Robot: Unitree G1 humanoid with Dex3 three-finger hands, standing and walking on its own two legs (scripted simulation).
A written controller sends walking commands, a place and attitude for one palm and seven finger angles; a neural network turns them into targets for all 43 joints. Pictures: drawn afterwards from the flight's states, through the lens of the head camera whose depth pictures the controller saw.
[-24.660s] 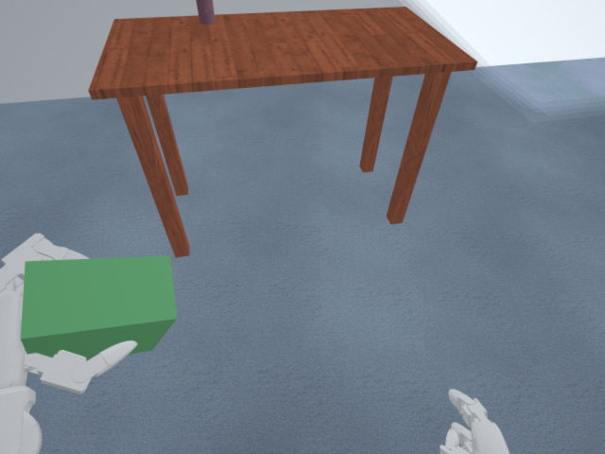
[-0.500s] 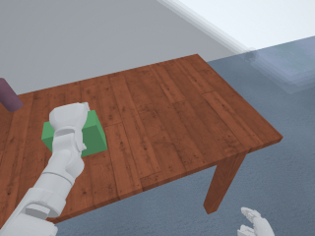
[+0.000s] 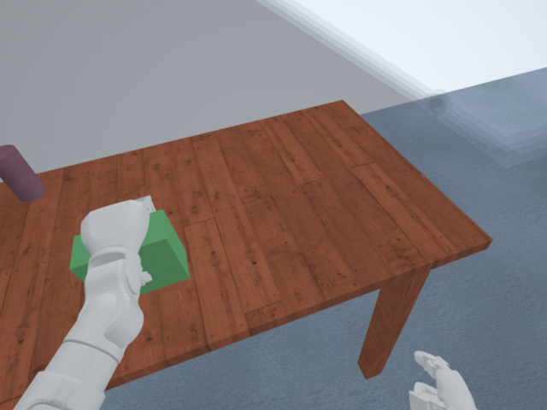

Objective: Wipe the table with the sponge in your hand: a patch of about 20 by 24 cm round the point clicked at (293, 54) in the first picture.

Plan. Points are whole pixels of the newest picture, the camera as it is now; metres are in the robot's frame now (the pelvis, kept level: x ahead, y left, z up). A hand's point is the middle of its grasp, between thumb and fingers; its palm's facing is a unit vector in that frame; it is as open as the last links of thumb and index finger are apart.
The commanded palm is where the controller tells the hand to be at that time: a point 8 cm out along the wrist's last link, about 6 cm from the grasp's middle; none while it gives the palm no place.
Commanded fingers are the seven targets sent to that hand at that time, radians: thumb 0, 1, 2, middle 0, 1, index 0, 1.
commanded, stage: wipe back along the middle lane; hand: left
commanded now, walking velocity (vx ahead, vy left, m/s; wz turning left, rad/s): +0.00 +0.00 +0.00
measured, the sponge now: (139, 264) +0.32 +0.26 +0.04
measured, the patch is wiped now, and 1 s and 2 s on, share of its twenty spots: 0.80 0.85 0.90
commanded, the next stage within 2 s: slide across to the third lane in 0.56 s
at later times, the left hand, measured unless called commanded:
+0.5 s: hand (137, 278) +0.26 +0.22 +0.09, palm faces +0.10 -0.10 -0.99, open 10.2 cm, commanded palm +0.22 +0.21 +0.12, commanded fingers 0.00 0.10 1.30 -1.20 -1.60 -1.20 -1.60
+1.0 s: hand (164, 283) +0.26 +0.18 +0.09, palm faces +0.06 -0.10 -0.99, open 10.2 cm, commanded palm +0.23 +0.17 +0.14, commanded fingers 0.00 0.10 1.30 -1.20 -1.60 -1.20 -1.60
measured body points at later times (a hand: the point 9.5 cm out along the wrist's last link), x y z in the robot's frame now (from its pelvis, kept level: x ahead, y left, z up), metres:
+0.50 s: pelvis -0.01 +0.00 +0.00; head -0.03 -0.05 +0.45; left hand +0.25 +0.23 +0.14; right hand +0.24 -0.20 -0.08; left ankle -0.03 +0.10 -0.74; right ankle -0.02 -0.10 -0.74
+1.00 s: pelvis -0.02 -0.02 +0.00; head -0.05 -0.07 +0.44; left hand +0.25 +0.18 +0.14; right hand +0.21 -0.23 -0.09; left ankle -0.04 +0.10 -0.74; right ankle -0.02 -0.10 -0.74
